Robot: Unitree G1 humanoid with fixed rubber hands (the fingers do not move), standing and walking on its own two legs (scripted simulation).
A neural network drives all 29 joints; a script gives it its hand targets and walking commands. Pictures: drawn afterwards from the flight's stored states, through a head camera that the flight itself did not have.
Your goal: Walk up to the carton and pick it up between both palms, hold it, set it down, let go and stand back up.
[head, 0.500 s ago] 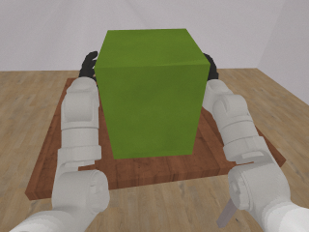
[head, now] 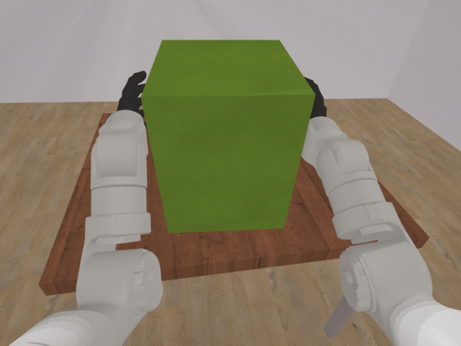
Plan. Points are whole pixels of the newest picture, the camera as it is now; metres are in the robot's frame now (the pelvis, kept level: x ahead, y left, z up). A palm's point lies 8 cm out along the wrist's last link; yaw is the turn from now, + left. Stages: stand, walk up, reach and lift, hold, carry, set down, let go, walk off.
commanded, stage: hold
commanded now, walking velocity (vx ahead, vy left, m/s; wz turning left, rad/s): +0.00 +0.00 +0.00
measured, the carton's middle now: (224, 135) +0.38 +0.01 +0.22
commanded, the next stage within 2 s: none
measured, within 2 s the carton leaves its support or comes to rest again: neither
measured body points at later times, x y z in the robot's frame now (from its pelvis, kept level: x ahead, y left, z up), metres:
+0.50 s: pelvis +0.01 +0.00 +0.00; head -0.07 +0.03 +0.44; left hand +0.38 +0.16 +0.26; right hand +0.39 -0.14 +0.25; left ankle +0.02 +0.13 -0.75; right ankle +0.02 -0.12 -0.75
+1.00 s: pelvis +0.00 +0.00 +0.00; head -0.08 +0.03 +0.44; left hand +0.39 +0.16 +0.26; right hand +0.39 -0.14 +0.26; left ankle +0.02 +0.13 -0.75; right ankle +0.02 -0.12 -0.75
